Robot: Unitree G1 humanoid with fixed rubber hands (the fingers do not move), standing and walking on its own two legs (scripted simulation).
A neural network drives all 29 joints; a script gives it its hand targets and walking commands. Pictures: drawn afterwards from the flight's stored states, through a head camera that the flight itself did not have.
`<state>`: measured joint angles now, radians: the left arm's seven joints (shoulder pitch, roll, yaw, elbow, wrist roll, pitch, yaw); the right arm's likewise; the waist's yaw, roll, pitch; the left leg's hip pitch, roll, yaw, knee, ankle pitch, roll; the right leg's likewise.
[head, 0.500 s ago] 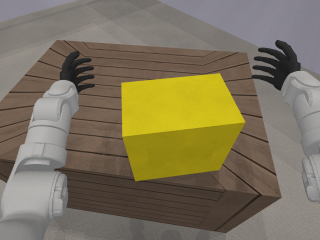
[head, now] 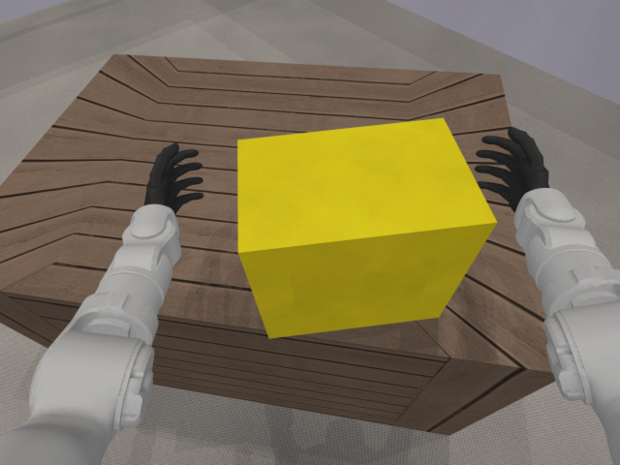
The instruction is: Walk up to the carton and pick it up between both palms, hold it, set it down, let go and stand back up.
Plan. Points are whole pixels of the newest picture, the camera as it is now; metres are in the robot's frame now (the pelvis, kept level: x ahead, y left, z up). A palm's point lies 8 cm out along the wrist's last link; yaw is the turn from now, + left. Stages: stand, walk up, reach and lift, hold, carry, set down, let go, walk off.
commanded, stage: reach and lift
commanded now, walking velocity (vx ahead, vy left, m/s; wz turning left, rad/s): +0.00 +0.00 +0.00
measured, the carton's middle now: (348, 238) +0.44 +0.02 +0.01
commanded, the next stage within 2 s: none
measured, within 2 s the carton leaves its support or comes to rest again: neither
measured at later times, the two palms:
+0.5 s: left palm (189, 216) +0.41 +0.24 +0.06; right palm (514, 199) +0.49 -0.19 +0.07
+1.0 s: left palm (207, 216) +0.42 +0.22 +0.06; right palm (497, 199) +0.48 -0.16 +0.08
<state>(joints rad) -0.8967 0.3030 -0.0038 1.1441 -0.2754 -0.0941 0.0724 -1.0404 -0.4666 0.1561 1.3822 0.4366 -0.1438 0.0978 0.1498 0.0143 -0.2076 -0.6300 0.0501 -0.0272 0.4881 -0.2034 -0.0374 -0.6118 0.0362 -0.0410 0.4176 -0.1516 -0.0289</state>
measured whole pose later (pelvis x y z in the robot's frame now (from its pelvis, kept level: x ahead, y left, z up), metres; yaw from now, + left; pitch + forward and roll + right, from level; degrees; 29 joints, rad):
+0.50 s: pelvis -0.01 -0.01 -0.01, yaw -1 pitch +25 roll -1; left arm -0.94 0.25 -0.02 1.26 -0.30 -0.25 0.06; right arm -1.08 -0.45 0.25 1.43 0.49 -0.25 0.10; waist 0.17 0.00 -0.27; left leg -0.80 0.06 -0.01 0.58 -0.23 -0.05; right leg -0.80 0.04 -0.03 0.55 -0.19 -0.04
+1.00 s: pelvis +0.00 +0.00 -0.01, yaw -1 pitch +22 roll -1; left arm -0.93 0.16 0.06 1.25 -0.18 -0.23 0.13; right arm -1.06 -0.36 0.12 1.46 0.36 -0.23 0.06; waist 0.15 -0.02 -0.25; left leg -0.70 0.06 0.01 0.52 -0.21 -0.04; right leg -0.70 0.04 -0.02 0.47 -0.17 -0.03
